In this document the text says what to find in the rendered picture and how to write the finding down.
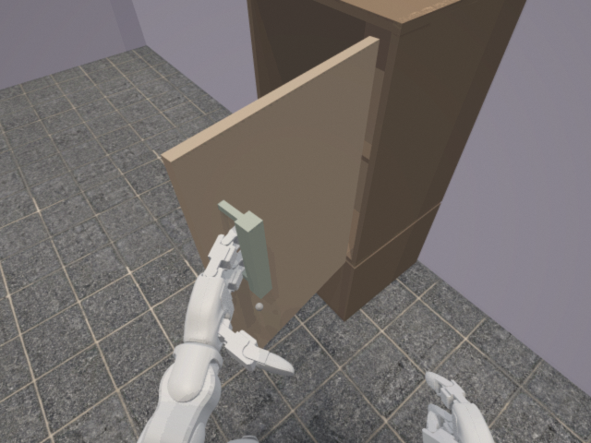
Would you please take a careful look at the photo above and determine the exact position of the right robot hand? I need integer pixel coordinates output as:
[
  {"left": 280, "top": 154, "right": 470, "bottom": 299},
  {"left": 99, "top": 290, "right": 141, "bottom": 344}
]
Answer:
[{"left": 422, "top": 372, "right": 495, "bottom": 443}]

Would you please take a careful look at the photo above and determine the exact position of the robot left forearm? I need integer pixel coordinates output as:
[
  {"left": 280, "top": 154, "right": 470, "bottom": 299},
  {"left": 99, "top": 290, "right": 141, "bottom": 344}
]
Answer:
[{"left": 137, "top": 342, "right": 223, "bottom": 443}]

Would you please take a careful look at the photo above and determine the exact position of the handle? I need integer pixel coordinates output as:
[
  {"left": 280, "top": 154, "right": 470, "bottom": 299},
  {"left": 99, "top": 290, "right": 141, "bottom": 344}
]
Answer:
[{"left": 217, "top": 200, "right": 272, "bottom": 299}]

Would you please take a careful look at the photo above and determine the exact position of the cupboard door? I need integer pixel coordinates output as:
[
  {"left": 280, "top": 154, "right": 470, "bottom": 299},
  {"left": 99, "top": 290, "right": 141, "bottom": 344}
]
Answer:
[{"left": 161, "top": 36, "right": 380, "bottom": 349}]

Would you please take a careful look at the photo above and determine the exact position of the left robot hand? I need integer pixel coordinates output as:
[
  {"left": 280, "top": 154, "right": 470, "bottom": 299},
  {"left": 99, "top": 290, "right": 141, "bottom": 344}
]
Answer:
[{"left": 184, "top": 226, "right": 295, "bottom": 377}]

